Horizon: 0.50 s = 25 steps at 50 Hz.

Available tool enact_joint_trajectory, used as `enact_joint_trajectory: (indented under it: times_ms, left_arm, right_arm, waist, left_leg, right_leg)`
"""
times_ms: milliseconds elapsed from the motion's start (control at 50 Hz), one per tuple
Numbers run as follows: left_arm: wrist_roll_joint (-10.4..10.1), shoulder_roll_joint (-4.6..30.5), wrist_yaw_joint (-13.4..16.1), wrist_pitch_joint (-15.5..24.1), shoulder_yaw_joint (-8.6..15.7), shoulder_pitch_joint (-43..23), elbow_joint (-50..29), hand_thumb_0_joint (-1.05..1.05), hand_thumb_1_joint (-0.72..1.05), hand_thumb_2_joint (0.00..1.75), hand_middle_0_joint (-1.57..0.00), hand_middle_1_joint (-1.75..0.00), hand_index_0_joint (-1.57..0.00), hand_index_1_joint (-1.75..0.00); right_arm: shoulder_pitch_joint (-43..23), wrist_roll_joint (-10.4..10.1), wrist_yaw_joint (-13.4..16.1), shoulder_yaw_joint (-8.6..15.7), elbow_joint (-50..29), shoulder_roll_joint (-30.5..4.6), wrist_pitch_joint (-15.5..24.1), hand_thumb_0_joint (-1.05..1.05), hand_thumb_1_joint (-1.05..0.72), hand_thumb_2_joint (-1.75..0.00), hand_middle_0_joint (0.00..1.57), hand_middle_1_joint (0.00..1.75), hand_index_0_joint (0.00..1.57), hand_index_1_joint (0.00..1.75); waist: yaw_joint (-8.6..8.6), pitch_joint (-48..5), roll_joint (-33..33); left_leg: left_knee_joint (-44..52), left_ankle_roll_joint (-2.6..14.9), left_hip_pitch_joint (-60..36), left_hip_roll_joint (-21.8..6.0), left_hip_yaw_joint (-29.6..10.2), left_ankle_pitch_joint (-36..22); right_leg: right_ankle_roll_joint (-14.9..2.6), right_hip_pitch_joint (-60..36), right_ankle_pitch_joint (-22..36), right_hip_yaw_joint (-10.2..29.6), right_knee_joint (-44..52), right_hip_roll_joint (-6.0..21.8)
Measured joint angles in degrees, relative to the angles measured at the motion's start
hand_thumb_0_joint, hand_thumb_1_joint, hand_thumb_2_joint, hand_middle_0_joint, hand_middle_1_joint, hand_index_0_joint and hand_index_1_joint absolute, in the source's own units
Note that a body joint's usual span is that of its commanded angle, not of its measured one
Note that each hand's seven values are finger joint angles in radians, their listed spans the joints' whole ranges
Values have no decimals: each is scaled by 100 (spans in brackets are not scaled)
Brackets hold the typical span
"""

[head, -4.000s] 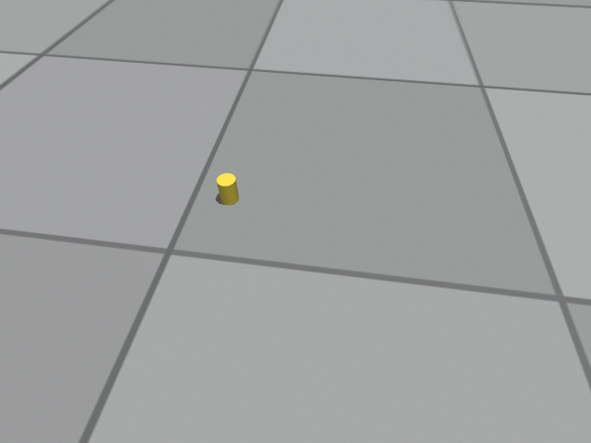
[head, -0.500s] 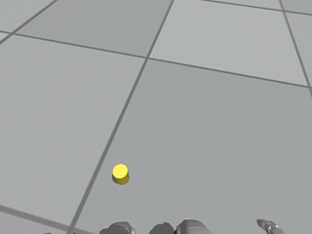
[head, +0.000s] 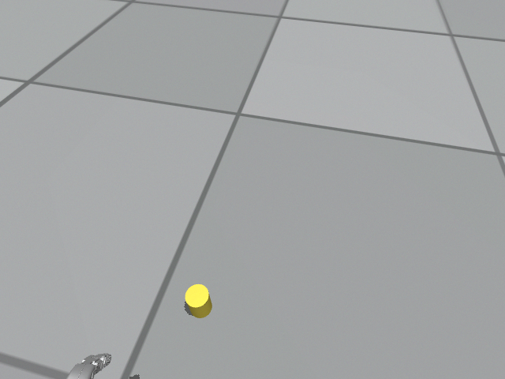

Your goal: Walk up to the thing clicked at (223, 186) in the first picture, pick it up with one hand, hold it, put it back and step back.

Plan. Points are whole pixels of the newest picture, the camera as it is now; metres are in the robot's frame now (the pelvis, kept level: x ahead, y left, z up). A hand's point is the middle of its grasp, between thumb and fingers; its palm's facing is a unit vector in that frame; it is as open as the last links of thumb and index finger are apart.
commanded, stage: walk up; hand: left
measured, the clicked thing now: (199, 301) +0.47 +0.21 -0.71
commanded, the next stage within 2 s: stand in 0.64 s
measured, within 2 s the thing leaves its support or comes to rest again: neither
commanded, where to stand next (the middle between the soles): +0.10 +0.00 m, yaw +0 degrees
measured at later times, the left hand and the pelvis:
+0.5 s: hand out of the picture +0.07 +0.26 -0.15, palm faces +0.03 -0.94 -0.33, open 7.4 cm; pelvis +0.01 +0.00 +0.01, yaw +1 degrees
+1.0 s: hand out of the picture +0.11 +0.25 -0.15, palm faces -0.01 -0.94 -0.34, open 7.4 cm; pelvis +0.03 +0.00 +0.01, yaw +1 degrees
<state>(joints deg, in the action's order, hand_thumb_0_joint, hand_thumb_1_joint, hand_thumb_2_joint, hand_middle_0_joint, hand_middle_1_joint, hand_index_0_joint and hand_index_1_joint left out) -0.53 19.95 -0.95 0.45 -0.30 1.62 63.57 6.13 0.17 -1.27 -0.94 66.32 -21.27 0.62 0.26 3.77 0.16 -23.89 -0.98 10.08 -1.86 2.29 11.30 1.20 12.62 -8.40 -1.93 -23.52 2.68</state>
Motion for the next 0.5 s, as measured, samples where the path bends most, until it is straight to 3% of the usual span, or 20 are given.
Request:
enact_joint_trajectory:
  times_ms: [500]
  left_arm:
    - [59,-46,-5,-23,63,425,424,0,91,90,-20,-30,-20,-30]
  right_arm:
    - [-254,6,5,70,44,117,-9,1,-90,-90,20,30,20,30]
  waist:
    - [-169,-125,-76]
  left_leg:
    - [443,25,-244,46,-51,-149]
  right_leg:
    - [53,-304,159,-69,504,32]
